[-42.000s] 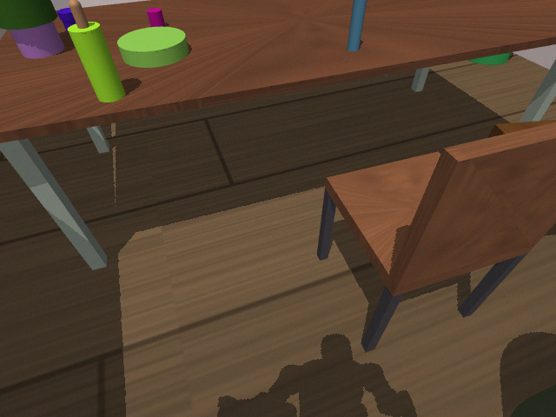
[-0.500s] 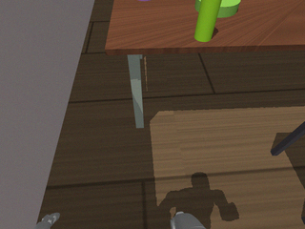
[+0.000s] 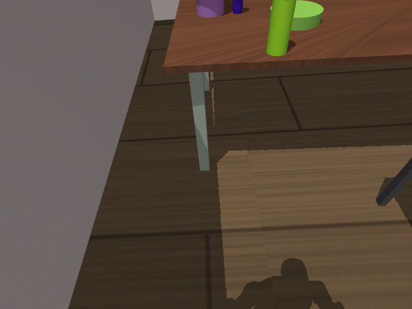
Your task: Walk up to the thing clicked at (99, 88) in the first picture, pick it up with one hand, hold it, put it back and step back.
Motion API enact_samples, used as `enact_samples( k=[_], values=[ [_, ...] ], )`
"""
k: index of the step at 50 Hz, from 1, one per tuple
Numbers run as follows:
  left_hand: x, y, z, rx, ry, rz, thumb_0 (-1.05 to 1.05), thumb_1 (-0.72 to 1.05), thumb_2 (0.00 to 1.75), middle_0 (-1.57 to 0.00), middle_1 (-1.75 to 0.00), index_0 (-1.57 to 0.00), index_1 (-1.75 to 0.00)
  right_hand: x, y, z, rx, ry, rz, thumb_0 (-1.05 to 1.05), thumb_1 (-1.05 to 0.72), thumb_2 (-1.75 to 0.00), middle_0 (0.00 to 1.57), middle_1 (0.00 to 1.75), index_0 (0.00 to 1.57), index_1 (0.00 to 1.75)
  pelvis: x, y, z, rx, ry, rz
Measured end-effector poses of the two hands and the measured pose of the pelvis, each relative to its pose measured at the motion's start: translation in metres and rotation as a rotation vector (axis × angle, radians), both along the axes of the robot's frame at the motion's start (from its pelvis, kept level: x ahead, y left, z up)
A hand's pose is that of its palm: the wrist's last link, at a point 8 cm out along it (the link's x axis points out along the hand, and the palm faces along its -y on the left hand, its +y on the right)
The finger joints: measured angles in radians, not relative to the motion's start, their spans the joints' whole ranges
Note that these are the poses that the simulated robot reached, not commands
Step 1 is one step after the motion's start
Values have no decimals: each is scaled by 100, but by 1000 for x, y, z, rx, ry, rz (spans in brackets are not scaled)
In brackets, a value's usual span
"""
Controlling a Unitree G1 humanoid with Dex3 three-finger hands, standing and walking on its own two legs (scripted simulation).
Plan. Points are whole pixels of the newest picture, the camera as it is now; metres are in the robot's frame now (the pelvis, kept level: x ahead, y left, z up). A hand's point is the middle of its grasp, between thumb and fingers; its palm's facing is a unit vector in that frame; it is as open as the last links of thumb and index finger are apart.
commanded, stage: step back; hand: right
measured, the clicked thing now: (281, 16) +1.07 -0.24 +0.13
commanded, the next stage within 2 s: stand in 0.88 s
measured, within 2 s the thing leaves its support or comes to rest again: neither
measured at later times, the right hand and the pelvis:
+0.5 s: hand out of the picture +0.09 -0.27 -0.15, palm faces -0.05 +0.93 -0.37, open 7.4 cm; pelvis +0.02 +0.01 +0.01, yaw +1 degrees
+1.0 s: hand out of the picture +0.17 -0.22 -0.12, palm faces +0.02 +0.95 -0.32, open 7.4 cm; pelvis +0.05 +0.02 +0.02, yaw -2 degrees
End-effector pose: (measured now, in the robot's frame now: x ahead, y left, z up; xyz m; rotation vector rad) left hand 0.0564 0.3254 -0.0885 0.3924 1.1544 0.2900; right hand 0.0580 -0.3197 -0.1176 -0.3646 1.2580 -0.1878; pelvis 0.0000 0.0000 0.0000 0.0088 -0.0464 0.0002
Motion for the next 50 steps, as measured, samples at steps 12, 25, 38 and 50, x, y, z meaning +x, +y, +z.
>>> enact_samples(
  k=[12,25,38,50],
  values=[
    [-9,-3,-9,-51,51,-20,1,91,90,-20,-30,-21,-30,-26,14,10,31,-45,-43,1,-90,-90,21,30,21,30,-8,-3,6,5,-8,-29],
    [9,-13,-13,-88,11,11,0,90,90,-20,-30,-21,-30,23,11,10,-1,-49,9,1,-90,-90,20,30,20,30,16,6,6,-13,-3,10],
    [66,-1,-17,-104,15,-20,0,91,90,-20,-30,-21,-30,82,49,21,35,-119,-5,1,-90,-90,21,30,20,30,44,18,13,-18,12,-25],
    [92,-8,-5,-106,-5,-60,0,91,90,-20,-30,-21,-30,100,51,29,51,-160,-25,1,-90,-90,21,30,20,30,47,22,21,-10,2,-38]
  ],
)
